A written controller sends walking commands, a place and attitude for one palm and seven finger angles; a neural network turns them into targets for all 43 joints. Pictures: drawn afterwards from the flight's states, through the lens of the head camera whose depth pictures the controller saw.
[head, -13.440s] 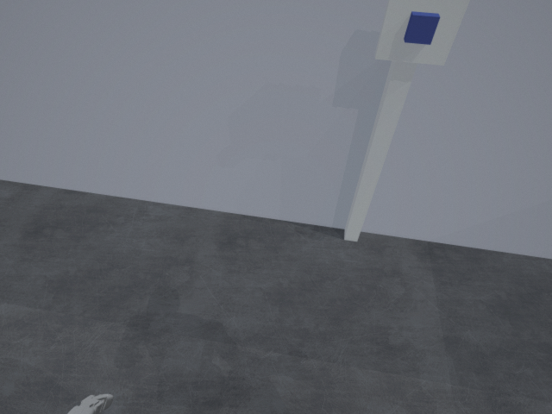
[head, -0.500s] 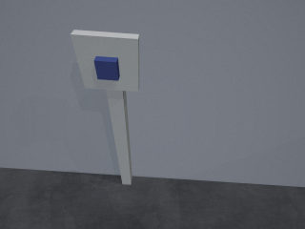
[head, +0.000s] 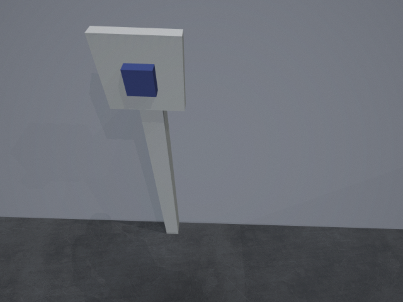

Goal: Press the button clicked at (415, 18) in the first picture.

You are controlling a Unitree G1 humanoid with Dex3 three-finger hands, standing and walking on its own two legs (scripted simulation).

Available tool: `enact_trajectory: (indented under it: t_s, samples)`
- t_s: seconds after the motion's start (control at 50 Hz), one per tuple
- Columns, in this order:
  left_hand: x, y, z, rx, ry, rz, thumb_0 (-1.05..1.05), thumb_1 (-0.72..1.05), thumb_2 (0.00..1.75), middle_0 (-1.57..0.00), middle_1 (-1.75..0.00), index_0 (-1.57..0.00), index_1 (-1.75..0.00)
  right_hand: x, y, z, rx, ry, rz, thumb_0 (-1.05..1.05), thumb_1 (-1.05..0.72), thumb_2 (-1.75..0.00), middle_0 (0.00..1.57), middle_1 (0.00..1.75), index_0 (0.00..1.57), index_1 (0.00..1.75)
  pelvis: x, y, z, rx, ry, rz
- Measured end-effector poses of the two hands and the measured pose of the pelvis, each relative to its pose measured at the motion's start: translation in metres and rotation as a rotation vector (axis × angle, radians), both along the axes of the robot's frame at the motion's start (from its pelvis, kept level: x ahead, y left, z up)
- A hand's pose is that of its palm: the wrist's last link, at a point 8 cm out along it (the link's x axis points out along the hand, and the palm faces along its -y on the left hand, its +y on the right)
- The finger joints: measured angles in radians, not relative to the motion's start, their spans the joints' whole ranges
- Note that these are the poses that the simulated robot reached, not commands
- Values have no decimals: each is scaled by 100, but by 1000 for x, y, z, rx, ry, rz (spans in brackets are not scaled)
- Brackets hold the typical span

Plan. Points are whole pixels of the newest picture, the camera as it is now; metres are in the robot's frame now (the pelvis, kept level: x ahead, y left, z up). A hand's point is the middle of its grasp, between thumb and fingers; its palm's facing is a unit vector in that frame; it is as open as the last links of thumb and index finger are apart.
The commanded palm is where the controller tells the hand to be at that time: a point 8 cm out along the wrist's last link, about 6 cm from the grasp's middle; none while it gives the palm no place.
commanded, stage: come to a stop and stand still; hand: left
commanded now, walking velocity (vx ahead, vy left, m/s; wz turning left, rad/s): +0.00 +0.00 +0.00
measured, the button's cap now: (140, 79) +0.50 +0.16 +0.18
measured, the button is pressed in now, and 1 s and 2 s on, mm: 0 0 0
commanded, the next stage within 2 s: look again from close up in 0.42 s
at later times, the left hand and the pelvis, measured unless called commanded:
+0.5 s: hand out of the picture -0.02 +0.22 -0.16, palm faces +0.00 -0.98 -0.19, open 7.4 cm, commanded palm none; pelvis +0.00 +0.04 +0.01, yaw +0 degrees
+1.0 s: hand out of the picture +0.02 +0.18 -0.17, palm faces +0.00 -0.99 -0.17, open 7.4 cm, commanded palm none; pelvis +0.03 +0.02 +0.01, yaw +0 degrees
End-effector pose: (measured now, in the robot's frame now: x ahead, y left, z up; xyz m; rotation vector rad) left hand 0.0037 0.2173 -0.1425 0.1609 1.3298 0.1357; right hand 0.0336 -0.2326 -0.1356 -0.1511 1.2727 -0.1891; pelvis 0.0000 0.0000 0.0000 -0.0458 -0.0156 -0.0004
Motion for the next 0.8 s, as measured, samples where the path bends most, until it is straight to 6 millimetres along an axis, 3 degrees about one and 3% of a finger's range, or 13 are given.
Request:
enact_trajectory:
  t_s: [0.16, 0.28, 0.58, 0.68, 0.8]
  samples:
    - [32, 53, 14, 68, -110, -14, 0, 91, 90, -20, -30, -20, -30, -3, 27, 2, 8, -47, 25, 1, -94, -90, 20, 30, 20, 30, -4, 26, 2, 23, -7, -7]
    - [26, 65, 19, 66, -90, -27, 0, 91, 90, -20, -30, -20, -30, -9, 37, 6, 15, -21, 41, 1, -93, -90, 20, 30, 20, 30, -9, 36, 7, 34, 17, -4]
    - [-35, 36, 8, -25, 125, 20, 0, 91, 90, -20, -30, -20, -30, -11, 38, 11, 8, 69, 52, 1, -91, -90, 20, 30, 20, 30, 4, 34, 13, 40, 35, 4]
    - [-35, 26, 6, -42, 146, 26, 0, 91, 90, -20, -30, -20, -30, -3, 34, 12, 2, 67, 50, 1, -91, -90, 20, 30, 20, 30, 11, 31, 13, 41, 31, 5]
    - [-20, 19, 5, -42, 124, 22, 0, 91, 90, -20, -30, -20, -30, 5, 29, 11, 0, 58, 48, 1, -91, -90, 20, 30, 20, 30, 18, 25, 13, 44, 26, 4]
